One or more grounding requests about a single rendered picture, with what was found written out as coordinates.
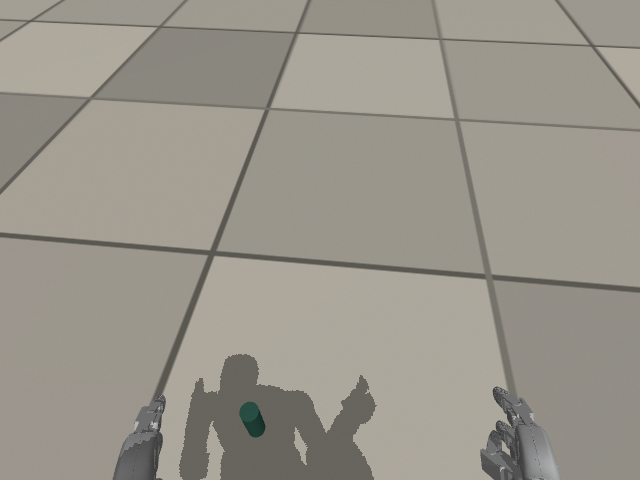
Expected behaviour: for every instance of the right robot hand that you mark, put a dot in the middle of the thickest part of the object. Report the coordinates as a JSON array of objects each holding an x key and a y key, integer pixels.
[{"x": 531, "y": 454}]

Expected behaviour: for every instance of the left robot hand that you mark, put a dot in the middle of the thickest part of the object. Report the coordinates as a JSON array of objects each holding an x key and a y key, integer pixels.
[{"x": 139, "y": 455}]

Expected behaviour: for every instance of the can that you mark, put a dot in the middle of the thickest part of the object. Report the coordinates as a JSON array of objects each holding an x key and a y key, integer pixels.
[{"x": 252, "y": 419}]

